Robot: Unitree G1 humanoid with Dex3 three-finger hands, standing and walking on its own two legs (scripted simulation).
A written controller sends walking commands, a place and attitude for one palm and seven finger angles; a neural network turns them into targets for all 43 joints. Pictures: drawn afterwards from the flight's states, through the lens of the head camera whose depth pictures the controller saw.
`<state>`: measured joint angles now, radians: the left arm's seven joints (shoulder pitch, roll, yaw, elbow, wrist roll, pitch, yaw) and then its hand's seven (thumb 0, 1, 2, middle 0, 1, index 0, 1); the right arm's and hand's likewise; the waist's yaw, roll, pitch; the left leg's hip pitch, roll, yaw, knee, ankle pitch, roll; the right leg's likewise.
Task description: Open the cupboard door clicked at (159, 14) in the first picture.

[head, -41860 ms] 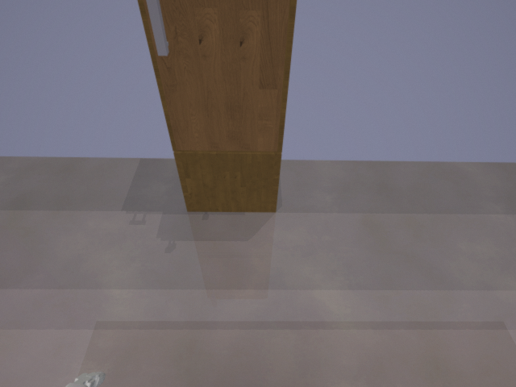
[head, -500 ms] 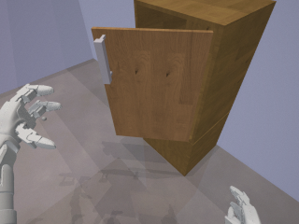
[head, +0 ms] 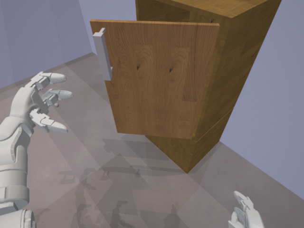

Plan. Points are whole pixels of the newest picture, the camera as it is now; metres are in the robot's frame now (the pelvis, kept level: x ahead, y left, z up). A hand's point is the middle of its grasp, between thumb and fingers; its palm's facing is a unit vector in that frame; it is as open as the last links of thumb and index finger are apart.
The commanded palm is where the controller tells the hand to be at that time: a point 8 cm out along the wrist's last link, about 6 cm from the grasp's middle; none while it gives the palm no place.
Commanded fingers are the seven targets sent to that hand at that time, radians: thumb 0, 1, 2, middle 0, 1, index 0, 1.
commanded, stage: move the hooked fingers beside the handle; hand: left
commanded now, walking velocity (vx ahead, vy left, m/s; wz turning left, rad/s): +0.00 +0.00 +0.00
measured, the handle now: (105, 54) +0.62 +0.22 +0.15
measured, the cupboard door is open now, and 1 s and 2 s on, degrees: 41 41 41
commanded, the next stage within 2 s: none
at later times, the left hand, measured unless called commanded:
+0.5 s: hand (66, 83) +0.43 +0.28 +0.17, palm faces +0.02 -1.00 +0.00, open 14.0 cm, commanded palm +0.41 +0.32 +0.17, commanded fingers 0.00 -0.50 0.30 -0.30 -1.20 -0.30 -1.20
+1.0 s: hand (73, 68) +0.50 +0.28 +0.17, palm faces +0.01 -1.00 +0.02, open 14.0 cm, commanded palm +0.50 +0.34 +0.16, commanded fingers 0.00 -0.50 0.30 -0.30 -1.20 -0.30 -1.20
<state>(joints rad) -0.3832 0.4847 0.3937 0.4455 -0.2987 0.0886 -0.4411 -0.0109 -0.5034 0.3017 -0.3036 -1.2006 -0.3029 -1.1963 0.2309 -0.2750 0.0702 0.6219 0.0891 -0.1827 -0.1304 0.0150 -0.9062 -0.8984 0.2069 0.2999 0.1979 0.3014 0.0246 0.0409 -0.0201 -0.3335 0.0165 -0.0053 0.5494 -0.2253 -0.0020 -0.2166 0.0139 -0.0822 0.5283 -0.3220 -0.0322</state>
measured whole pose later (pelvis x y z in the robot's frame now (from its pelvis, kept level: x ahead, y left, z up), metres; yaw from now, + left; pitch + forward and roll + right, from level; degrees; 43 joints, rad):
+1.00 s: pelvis +0.01 +0.02 -0.01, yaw -2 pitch +12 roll -2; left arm -1.02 0.79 0.47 1.28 -0.12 -0.15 -0.48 -0.01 -0.50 0.30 -0.30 -1.20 -0.30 -1.20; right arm 0.39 -0.31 0.05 0.67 0.05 -0.03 -0.09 0.01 -0.91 -0.90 0.21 0.30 0.20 0.30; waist -0.14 0.01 -0.05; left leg -0.60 0.04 0.02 0.67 -0.28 0.02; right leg -0.48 0.03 -0.05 0.61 -0.34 -0.01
